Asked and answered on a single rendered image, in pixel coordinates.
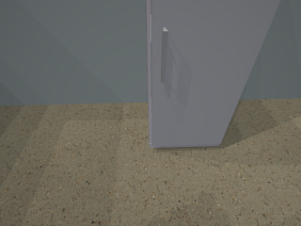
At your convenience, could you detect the fridge door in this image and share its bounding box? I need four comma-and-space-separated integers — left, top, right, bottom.
151, 0, 280, 146

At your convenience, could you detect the handle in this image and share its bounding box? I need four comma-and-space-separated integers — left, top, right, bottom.
161, 27, 168, 83

